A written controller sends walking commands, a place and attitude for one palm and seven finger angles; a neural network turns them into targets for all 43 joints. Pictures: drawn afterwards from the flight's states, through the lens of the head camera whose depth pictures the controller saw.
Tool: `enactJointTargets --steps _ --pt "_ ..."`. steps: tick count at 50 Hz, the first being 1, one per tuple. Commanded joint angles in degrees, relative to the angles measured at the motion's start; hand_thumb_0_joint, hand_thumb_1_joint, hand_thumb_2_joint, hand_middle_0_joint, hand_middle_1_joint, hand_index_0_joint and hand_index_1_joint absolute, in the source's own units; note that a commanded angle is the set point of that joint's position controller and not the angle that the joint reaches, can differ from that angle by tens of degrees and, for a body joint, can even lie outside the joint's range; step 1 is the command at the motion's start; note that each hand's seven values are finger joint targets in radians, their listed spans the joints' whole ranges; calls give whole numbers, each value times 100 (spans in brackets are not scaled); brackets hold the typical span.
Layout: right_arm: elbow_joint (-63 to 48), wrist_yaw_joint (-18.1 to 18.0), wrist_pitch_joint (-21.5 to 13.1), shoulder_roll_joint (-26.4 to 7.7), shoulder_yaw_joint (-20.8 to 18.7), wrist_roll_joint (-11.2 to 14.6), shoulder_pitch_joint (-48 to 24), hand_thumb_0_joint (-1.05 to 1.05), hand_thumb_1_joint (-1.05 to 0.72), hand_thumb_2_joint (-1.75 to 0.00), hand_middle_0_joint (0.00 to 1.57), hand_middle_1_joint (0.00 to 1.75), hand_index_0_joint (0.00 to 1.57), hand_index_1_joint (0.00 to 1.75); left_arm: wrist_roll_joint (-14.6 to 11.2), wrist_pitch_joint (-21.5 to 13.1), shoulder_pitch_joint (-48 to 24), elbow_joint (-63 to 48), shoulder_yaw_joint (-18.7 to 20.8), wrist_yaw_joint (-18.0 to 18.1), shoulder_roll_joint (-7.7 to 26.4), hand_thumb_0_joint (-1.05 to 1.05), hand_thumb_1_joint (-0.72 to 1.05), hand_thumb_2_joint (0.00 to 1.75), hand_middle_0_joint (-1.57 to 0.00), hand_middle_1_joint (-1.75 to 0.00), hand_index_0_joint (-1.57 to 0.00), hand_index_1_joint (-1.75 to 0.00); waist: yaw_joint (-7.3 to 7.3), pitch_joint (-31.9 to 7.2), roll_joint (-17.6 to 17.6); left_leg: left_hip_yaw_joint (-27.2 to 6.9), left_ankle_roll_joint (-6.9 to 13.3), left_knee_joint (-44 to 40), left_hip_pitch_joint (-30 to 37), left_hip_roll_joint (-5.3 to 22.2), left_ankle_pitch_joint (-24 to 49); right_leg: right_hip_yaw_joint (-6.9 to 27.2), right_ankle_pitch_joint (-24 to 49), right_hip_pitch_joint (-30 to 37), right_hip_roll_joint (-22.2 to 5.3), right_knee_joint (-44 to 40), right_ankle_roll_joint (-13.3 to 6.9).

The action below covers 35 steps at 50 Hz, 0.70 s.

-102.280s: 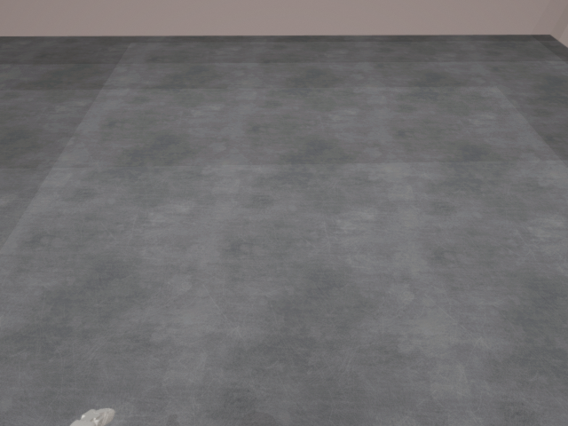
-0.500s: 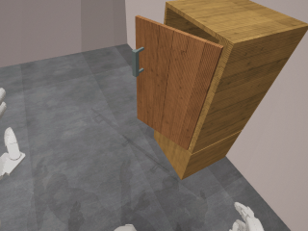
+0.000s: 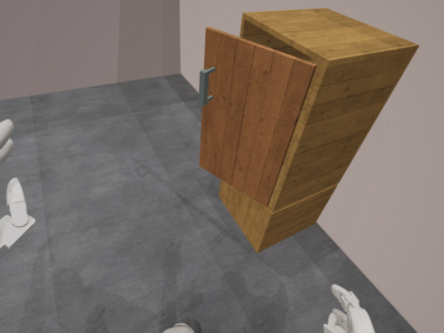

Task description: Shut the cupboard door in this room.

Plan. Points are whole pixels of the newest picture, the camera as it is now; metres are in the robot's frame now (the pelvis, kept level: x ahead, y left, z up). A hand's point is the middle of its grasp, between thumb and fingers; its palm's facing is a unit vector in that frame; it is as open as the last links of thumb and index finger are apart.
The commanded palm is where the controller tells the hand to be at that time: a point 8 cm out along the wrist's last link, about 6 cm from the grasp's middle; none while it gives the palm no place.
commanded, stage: stop stepping back and stand still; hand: left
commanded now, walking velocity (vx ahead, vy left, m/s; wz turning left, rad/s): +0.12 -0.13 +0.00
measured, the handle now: (207, 86) +0.86 +0.07 +0.04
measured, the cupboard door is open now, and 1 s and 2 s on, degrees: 24 24 24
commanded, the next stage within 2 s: let the arm hang, fingers relaxed in 1.02 s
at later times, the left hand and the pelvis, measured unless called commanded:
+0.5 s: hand out of the picture +0.06 +0.42 +0.21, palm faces +0.55 -0.79 -0.28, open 7.4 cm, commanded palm -0.01 +0.43 +0.20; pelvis -0.16 +0.13 +0.00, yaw -2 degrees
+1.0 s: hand out of the picture +0.00 +0.45 +0.20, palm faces +0.40 -0.84 -0.36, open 7.4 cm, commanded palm -0.08 +0.50 +0.20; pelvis -0.24 +0.21 +0.00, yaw -5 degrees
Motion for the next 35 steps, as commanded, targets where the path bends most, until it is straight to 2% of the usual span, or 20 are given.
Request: enactJointTargets --steps 1,5,7,8,10,11,12,13,14,15,16,17,18,19,20,23,32,33,34,35 --pt "-728 -98 -203 -819 -340 -39 -120 0 -90 -90 20 30 20 30 -115 -193 -307 -1045 920 114 1151 0 90 90 -20 -30 -20 -30 -43 -41 -284 -255 -357 1035 3241 -181 -1300 349 -2280 -3714 -742 -1696 -669" --pt "-687 -144 -251 -940 -308 -90 -31 0 -90 -90 20 30 20 30 -87 47 -1405 -1364 688 29 1023 0 90 90 -20 -30 -20 -30 -133 132 727 -1418 -364 -376 2258 186 -3177 -431 -2291 -3144 -52 348 -281" --pt "-832 -10 -421 -1002 -399 -174 -290 0 -90 -90 20 30 20 30 -78 207 -1677 -1852 871 -34 1170 0 90 90 -20 -30 -20 -30 267 -515 2844 -2116 -1304 -3438 157 712 -4833 -964 -2079 -283 1220 3450 -97" --pt "-945 158 -503 -838 -524 -166 -403 0 -90 -90 20 30 20 30 -116 246 -1693 -2138 1006 -118 1354 0 90 90 -20 -30 -20 -30 496 -748 2973 -1248 -1932 -3724 -518 415 -3962 -1192 -1958 917 1418 4137 -80" --pt "-922 413 -569 -584 -640 144 -261 0 -90 -90 20 30 20 30 -145 131 -597 -2129 1376 -64 1668 0 90 90 -20 -30 -20 -30 856 -1217 1102 1409 -1778 187 614 -1036 -2408 -1248 -2157 344 578 2336 -711" --pt "-966 474 -568 -483 -584 440 -163 0 -90 -90 20 30 20 30 -208 108 536 -2050 1763 29 1785 0 90 90 -20 -30 -20 -30 979 -685 -1939 337 -853 5159 1708 -925 -2207 569 -2346 -2705 -1045 -284 -1375" --pt "-842 425 -443 -615 -547 316 -638 0 -90 -90 20 30 20 30 -152 266 5 -2502 1414 -55 1494 0 90 90 -20 -30 -20 -30 385 379 -2744 -1709 489 8422 230 -462 -2442 3061 -1981 -4701 -2661 -1397 -2014" --pt "-842 406 -417 -356 -336 54 -232 0 -90 -90 20 30 20 30 -372 147 -1179 -2885 1799 -111 2002 0 90 90 -20 -30 -20 -30 -195 -15 -871 -1406 306 7883 -368 -154 -2142 2525 -1848 -3515 -2669 -1619 -1860" --pt "-1055 421 -314 -305 -36 -243 -292 0 -90 -90 20 30 20 30 -275 17 -1109 -1715 1833 -125 2037 0 90 90 -20 -30 -20 -30 -122 -106 -162 -806 -21 5566 561 369 -1766 1416 -1668 -3427 -2048 -1304 -213" --pt "-902 329 -275 -395 -87 -115 -462 0 -90 -90 20 30 20 30 -104 164 -1057 -1216 1352 -75 1232 0 90 90 -20 -30 -20 -30 175 374 -24 -376 102 3298 628 209 -2099 1092 -1932 -3007 -1413 -960 -702" --pt "-780 221 -308 -743 -289 34 -422 0 -90 -90 20 30 20 30 5 211 -1839 -1343 1046 -55 1125 0 90 90 -20 -30 -20 -30 -6 656 -399 -402 158 1628 1456 252 -2107 993 -2393 -3511 -1275 -405 -655" --pt "-624 79 -356 -874 -253 56 -167 0 -90 -90 20 30 20 30 147 231 -1691 -893 1032 48 1217 0 90 90 -20 -30 -20 -30 -54 703 304 -462 226 212 2009 86 -2466 771 -2272 -3470 -881 728 -511" --pt "-762 9 -408 -1132 -254 40 -140 0 -90 -90 20 30 20 30 182 164 -1837 -979 906 114 1074 0 90 90 -20 -30 -20 -30 30 763 2359 -2287 518 -1354 1465 1019 -3894 115 -1920 -3393 -48 2542 -227" --pt "-814 34 -479 -1003 -240 41 -93 0 -90 -90 20 30 20 30 253 -44 -2236 -1099 1079 161 1231 0 90 90 -20 -30 -20 -30 9 992 2675 -3494 1022 -2181 519 2056 -4578 -56 -1188 -3267 -15 3969 -40" --pt "-681 121 -529 -769 -142 -61 -35 0 -90 -90 20 30 20 30 294 -35 -2102 -692 1079 71 1272 0 90 90 -20 -30 -20 -30 -77 899 1947 -4056 530 -2464 245 1828 -4557 281 -609 -3184 21 4812 -61" --pt "-721 294 -523 -852 -245 -53 -495 0 -90 -90 20 30 20 30 220 35 -1677 -1300 461 -45 683 0 90 90 -20 -30 -20 -30 208 347 651 -2575 -57 -2038 687 1409 -4028 104 124 -2635 5 4345 -92" --pt "-971 66 -68 -385 -223 -130 -484 0 -90 -90 20 30 20 30 -75 616 349 -1693 766 210 1097 0 90 90 -20 -30 -20 -30 418 -647 1505 384 -1258 -1965 1349 325 -1036 -1606 -1029 1125 758 -140 -419" --pt "-895 84 -41 -388 -231 -19 -419 0 -90 -90 20 30 20 30 -70 679 389 -1524 840 215 1194 0 90 90 -20 -30 -20 -30 517 -594 634 839 -1271 -272 929 -66 -1149 -1304 -1031 1464 299 -1151 -793" --pt "-704 97 18 -337 -172 170 -142 0 -90 -90 20 30 20 30 -36 689 201 -1413 818 209 1303 0 90 90 -20 -30 -20 -30 345 -547 -1385 898 -528 2585 908 -224 -1731 62 -148 508 -1036 -1283 -1310" --pt "-795 82 62 -548 -260 152 -311 0 -90 -90 20 30 20 30 -24 580 -400 -1592 952 231 1373 0 90 90 -20 -30 -20 -30 169 -104 -1359 -314 142 4346 -381 -87 -2273 1429 24 -86 -2065 -1502 -1811"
